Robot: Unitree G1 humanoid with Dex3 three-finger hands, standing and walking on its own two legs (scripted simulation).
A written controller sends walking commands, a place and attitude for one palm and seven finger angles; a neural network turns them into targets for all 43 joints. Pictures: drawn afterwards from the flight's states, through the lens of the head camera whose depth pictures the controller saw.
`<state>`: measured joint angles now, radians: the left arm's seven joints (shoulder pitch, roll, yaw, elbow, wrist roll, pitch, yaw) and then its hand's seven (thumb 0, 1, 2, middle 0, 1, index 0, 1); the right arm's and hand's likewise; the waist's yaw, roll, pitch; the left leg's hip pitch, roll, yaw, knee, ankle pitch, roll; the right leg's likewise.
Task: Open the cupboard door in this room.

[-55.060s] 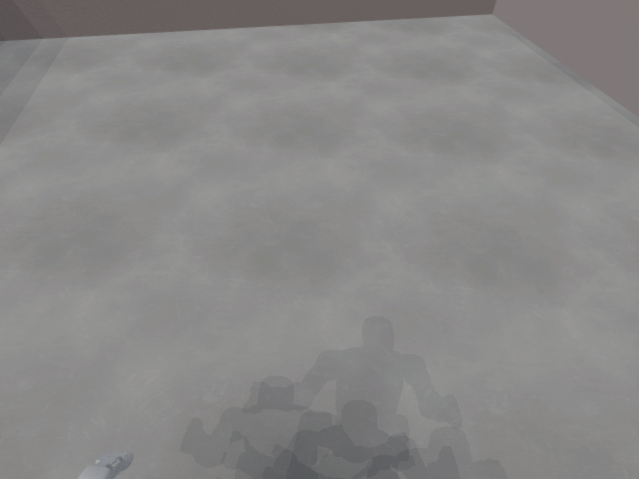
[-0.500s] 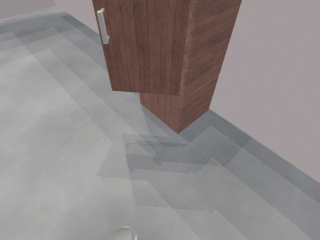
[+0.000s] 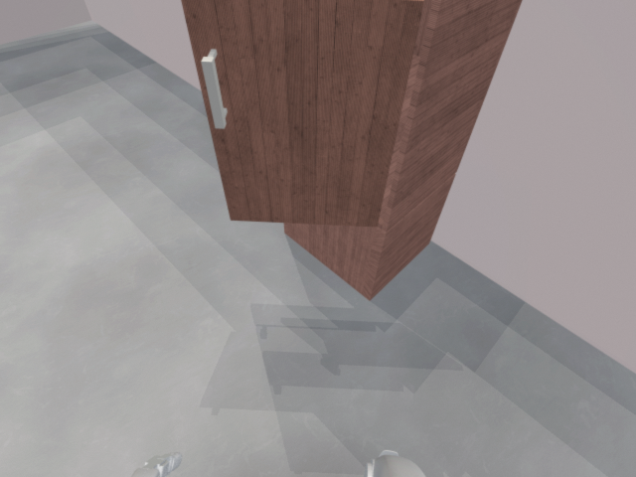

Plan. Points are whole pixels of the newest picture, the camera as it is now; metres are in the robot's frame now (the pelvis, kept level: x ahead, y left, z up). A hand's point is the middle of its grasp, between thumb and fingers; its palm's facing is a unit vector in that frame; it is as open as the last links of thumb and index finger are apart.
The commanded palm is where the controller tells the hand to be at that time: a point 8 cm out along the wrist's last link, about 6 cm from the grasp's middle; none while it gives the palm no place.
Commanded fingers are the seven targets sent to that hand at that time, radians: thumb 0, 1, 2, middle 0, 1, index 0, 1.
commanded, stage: take the last steps up to it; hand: left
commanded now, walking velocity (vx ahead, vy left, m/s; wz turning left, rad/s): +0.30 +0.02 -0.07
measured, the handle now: (216, 89) +0.80 +0.24 +0.07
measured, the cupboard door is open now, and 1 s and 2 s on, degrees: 42 42 42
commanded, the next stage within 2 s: come to a stop and stand still in 0.42 s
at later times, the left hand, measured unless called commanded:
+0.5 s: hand (194, 459) +0.18 +0.19 -0.18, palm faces +0.06 -0.98 -0.18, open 7.2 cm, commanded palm none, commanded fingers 0.00 0.90 0.90 -0.20 -0.30 -0.20 -0.30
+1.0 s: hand (212, 365) +0.32 +0.20 -0.18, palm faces -0.02 -0.96 -0.27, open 7.4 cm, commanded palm none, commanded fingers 0.00 0.90 0.90 -0.20 -0.30 -0.20 -0.30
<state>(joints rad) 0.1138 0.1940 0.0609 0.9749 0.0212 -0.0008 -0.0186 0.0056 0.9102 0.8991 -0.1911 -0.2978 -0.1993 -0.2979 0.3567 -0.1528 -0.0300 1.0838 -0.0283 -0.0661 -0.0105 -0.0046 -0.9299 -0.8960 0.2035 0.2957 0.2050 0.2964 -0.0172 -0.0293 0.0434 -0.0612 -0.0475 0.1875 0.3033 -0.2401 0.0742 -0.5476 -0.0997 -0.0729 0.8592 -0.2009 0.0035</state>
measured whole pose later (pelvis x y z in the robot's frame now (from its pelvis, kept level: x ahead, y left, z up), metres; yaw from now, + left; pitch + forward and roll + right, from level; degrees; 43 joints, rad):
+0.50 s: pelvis +0.18 +0.01 -0.01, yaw -1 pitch +0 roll -2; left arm 0.31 0.19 0.06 1.08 0.02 -0.04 0.00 -0.01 0.94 0.90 -0.20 -0.30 -0.21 -0.30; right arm 0.22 -0.18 -0.06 1.04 -0.02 -0.03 0.01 0.01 -0.93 -0.90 0.20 0.30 0.20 0.30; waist 0.02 -0.01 0.03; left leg -0.38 0.08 0.08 0.58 -0.22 -0.04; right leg -0.13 -0.02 -0.11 0.42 -0.29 0.01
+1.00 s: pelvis +0.23 -0.01 -0.02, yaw -3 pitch +0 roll +0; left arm 0.18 0.23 0.06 0.96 0.02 0.03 0.02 0.00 0.91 0.90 -0.19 -0.30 -0.20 -0.30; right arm 0.17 -0.20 -0.07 1.02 -0.01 0.04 -0.03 0.00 -0.91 -0.90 0.21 0.30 0.21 0.30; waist 0.00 0.00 0.07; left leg -0.33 0.07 0.10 0.64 -0.35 -0.02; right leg -0.25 -0.03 -0.02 0.56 -0.33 0.01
